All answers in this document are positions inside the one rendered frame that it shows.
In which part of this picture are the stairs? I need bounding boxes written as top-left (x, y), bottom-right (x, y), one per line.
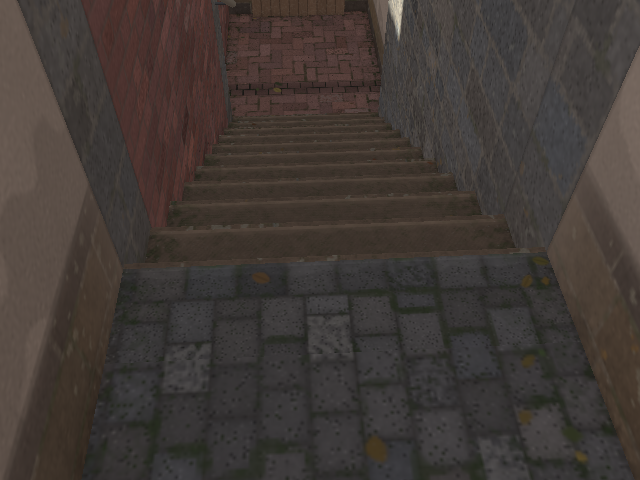
top-left (145, 113), bottom-right (516, 263)

